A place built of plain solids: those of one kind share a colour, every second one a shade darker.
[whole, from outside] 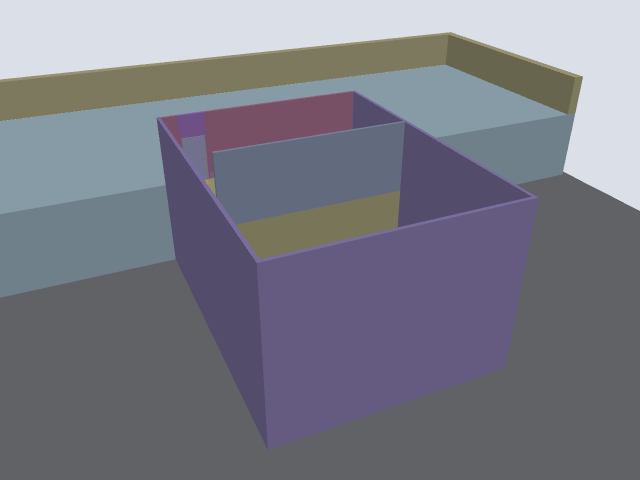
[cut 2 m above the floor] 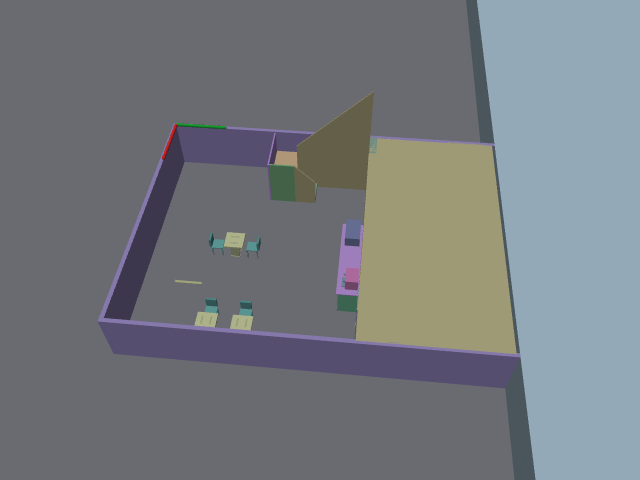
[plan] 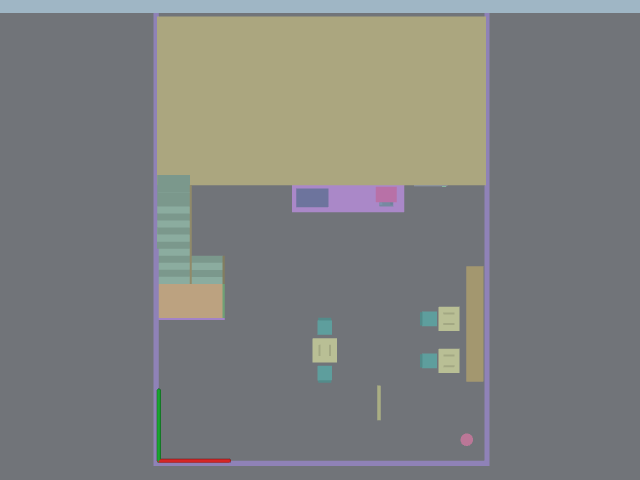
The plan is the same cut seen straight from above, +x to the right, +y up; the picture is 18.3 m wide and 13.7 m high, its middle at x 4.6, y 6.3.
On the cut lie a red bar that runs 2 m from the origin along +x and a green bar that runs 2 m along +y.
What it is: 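A cafe in the deep cellar of an old town house, fitted out in the 2010s to 2020s; 9.3 x 12.6 m; the hall a cellar under a ceiling 2.79 m high; over the flight a stairwell up to the entrance level's ceiling, 7.17 m over the hall's floor; the entrance level at street height, 3.97 m over the hall's floor, over the rear 4.8 m, with the street door 0.95 x 2.15 m and a glazed street front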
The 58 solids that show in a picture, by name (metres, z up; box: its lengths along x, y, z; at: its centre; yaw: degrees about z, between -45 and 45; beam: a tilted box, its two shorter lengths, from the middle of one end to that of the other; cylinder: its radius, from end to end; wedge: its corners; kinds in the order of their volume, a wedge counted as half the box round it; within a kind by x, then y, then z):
{
 "street_ground_1": {"box": [39.29, 12.65, 4.02], "at": [4.64, 19.11, 1.96]},
 "upper_1": {"box": [9.39, 4.82, 4.02], "at": [4.64, 10.27, 1.96]},
 "street_hedge_1": {"box": [39.29, 0.6, 2.2], "at": [4.64, 25.73, 5.07]},
 "street_hedge_2": {"box": [0.6, 12.65, 2.2], "at": [23.99, 19.11, 5.07]},
 "wall_1": {"box": [0.15, 12.93, 7.22], "at": [-0.07, 6.32, 3.56]},
 "wall_2": {"box": [2.38, 0.15, 7.22], "at": [1.04, -0.07, 3.56]},
 "wall_3": {"box": [1.5, 0.15, 7.22], "at": [2.68, -0.07, 3.56]},
 "wall_4": {"box": [6.31, 0.15, 7.22], "at": [6.29, -0.07, 3.56]},
 "wall_5": {"box": [0.15, 12.93, 7.22], "at": [9.37, 6.32, 3.56]},
 "stair_step_1": {"box": [0.94, 0.4, 1.24], "at": [0.42, 5.25, 0.57]},
 "stair_step_2": {"box": [0.94, 0.4, 1.44], "at": [0.42, 5.45, 0.67]},
 "stair_step_3": {"box": [0.94, 0.4, 1.64], "at": [0.42, 5.65, 0.77]},
 "stair_step_4": {"box": [0.94, 0.4, 1.84], "at": [0.42, 5.85, 0.87]},
 "stair_step_5": {"box": [0.94, 0.4, 2.04], "at": [0.42, 6.05, 0.97]},
 "stair_step_6": {"box": [0.94, 0.4, 2.23], "at": [0.42, 6.25, 1.07]},
 "stair_step_7": {"box": [0.94, 0.4, 2.43], "at": [0.42, 6.45, 1.17]},
 "stair_step_8": {"box": [0.94, 0.4, 2.63], "at": [0.42, 6.65, 1.27]},
 "stair_step_9": {"box": [0.94, 0.4, 2.83], "at": [0.42, 6.86, 1.36]},
 "stair_step_10": {"box": [0.94, 0.4, 3.03], "at": [0.42, 7.06, 1.46]},
 "stair_step_11": {"box": [0.94, 0.4, 3.23], "at": [0.42, 7.26, 1.56]},
 "stair_step_12": {"box": [0.94, 0.4, 3.42], "at": [0.42, 7.46, 1.66]},
 "stair_step_13": {"box": [0.94, 0.5, 3.82], "at": [0.42, 7.91, 1.86]},
 "stair_step_14": {"box": [0.95, 0.5, 0.84], "at": [1.35, 5.0, 0.37]},
 "stair_step_15": {"box": [0.95, 0.4, 0.65], "at": [1.35, 5.25, 0.27]},
 "stair_step_16": {"box": [0.95, 0.4, 0.45], "at": [1.35, 5.45, 0.17]},
 "stair_step_17": {"box": [0.95, 0.4, 0.25], "at": [1.35, 5.65, 0.07]},
 "entrance_wall_1": {"box": [8.35, 0.15, 3.25], "at": [5.12, 7.93, 5.54]},
 "window_wall_1": {"box": [0.7, 0.15, 3.2], "at": [0.35, 12.71, 5.57]},
 "window_wall_2": {"box": [7.39, 0.15, 3.2], "at": [5.59, 12.71, 5.57]},
 "counter_1": {"box": [3.17, 0.7, 1.05], "at": [5.41, 7.5, 0.47]},
 "stair_landing_1": {"box": [1.88, 0.98, 1.04], "at": [0.89, 4.56, 0.47]},
 "street_door_wall_1": {"box": [1.2, 0.15, 3.2], "at": [1.3, 12.71, 5.57]},
 "bench_upholstered_1": {"box": [0.5, 3.3, 0.3], "at": [9.02, 3.9, 0.3]},
 "stair_guard_1": {"wedge": [[0.88, 5.04, -0.02], [0.88, 5.04, 2.14], [0.88, 7.87, -0.02], [0.88, 7.87, 4.93], [0.94, 5.04, -0.02], [0.94, 5.04, 2.14], [0.94, 7.87, -0.02], [0.94, 7.87, 4.93]]},
 "stair_guard_2": {"wedge": [[1.82, 5.05, -0.02], [1.82, 5.05, 1.94], [1.82, 5.85, -0.02], [1.82, 5.85, 1.15], [1.88, 5.05, -0.02], [1.88, 5.05, 1.94], [1.88, 5.85, -0.02], [1.88, 5.85, 1.15]]},
 "display_1": {"box": [0.93, 0.54, 0.4], "at": [4.38, 7.5, 1.24]},
 "coffee_machine_1": {"box": [0.6, 0.45, 0.45], "at": [6.49, 7.6, 1.26]},
 "stair_guard_landing_1": {"wedge": [[-0.05, 4.02, -0.02], [-0.05, 4.02, 1.94], [-0.05, 4.08, -0.02], [-0.05, 4.08, 1.94], [1.88, 4.02, -0.02], [1.88, 4.02, 1.94], [1.88, 4.08, -0.02], [1.88, 4.08, 1.94]]},
 "meeting_table_1": {"box": [0.7, 0.7, 0.07], "at": [4.74, 3.15, 0.71]},
 "meeting_table_2": {"box": [0.06, 0.32, 0.8], "at": [4.88, 3.15, 0.35]},
 "meeting_table_3": {"box": [0.6, 0.7, 0.07], "at": [8.28, 2.85, 0.71]},
 "meeting_table_4": {"box": [0.6, 0.7, 0.07], "at": [8.28, 4.05, 0.71]},
 "counter_top_1": {"box": [3.21, 0.78, 0.04], "at": [5.41, 7.48, 1.02]},
 "street_door_leaf_1": {"box": [0.95, 0.04, 2.15], "at": [1.3, 12.61, 5.04]},
 "side_chair_1": {"box": [0.38, 0.08, 0.38], "at": [4.74, 2.26, 0.65]},
 "side_chair_2": {"box": [0.42, 0.42, 0.04], "at": [4.74, 2.5, 0.43]},
 "side_chair_3": {"box": [0.42, 0.42, 0.04], "at": [4.74, 3.8, 0.43]},
 "side_chair_4": {"box": [0.38, 0.08, 0.38], "at": [4.74, 4.04, 0.65]},
 "side_chair_5": {"box": [0.08, 0.38, 0.38], "at": [7.49, 2.85, 0.65]},
 "side_chair_6": {"box": [0.08, 0.38, 0.38], "at": [7.49, 4.05, 0.65]},
 "side_chair_7": {"box": [0.42, 0.42, 0.04], "at": [7.73, 2.85, 0.43]},
 "side_chair_8": {"box": [0.42, 0.42, 0.04], "at": [7.73, 4.05, 0.43]},
 "service_door_1": {"box": [0.95, 0.03, 2.1], "at": [7.76, 7.84, 1.0]},
 "stair_guard_side_1": {"wedge": [[1.82, 4.08, -0.02], [1.82, 4.08, 1.94], [1.82, 5.05, -0.02], [1.82, 5.05, 1.94], [1.88, 4.08, -0.02], [1.88, 4.08, 1.94], [1.88, 5.05, -0.02], [1.88, 5.05, 1.94]]},
 "plant_pot_1": {"cylinder": 0.18, "from": [8.79, 0.6, 0.0], "to": [8.79, 0.6, 0.38]},
 "cable_protector_1": {"box": [0.1, 1.0, 0.07], "at": [6.29, 1.65, -0.01]},
 "street_door_jamb_1": {"box": [0.05, 0.05, 2.15], "at": [1.8, 12.61, 5.04]},
 "coffee_machine_drip_1": {"box": [0.4, 0.12, 0.03], "at": [6.49, 7.32, 1.05]}
}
